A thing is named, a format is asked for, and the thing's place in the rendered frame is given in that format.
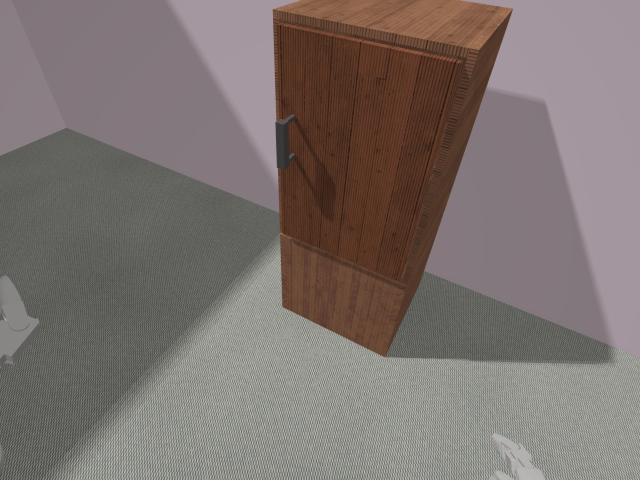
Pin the handle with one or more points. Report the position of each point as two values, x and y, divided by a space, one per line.
282 142

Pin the cupboard door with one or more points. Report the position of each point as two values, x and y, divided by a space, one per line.
369 119

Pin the robot right hand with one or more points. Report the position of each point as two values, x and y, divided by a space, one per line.
518 460

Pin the robot left hand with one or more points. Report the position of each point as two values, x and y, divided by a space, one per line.
17 330

